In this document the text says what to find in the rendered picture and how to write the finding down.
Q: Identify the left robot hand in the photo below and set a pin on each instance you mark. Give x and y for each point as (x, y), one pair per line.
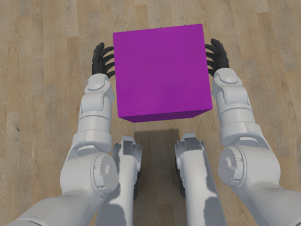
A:
(99, 62)

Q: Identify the right robot hand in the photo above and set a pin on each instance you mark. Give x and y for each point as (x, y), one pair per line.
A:
(219, 57)

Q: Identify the left robot forearm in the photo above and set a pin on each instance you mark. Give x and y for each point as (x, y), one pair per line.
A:
(94, 124)

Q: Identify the left robot upper arm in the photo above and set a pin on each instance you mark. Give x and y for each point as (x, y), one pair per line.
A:
(86, 181)

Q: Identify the right robot forearm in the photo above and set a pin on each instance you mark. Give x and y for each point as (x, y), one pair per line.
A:
(235, 113)

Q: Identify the robot left foot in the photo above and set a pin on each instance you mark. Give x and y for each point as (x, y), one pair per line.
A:
(136, 184)

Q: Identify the right robot upper arm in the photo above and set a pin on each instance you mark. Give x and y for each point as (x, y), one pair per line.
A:
(253, 174)

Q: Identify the carton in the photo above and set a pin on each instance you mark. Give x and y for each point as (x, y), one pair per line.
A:
(161, 73)

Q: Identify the left robot thigh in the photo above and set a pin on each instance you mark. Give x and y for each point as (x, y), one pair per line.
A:
(117, 209)

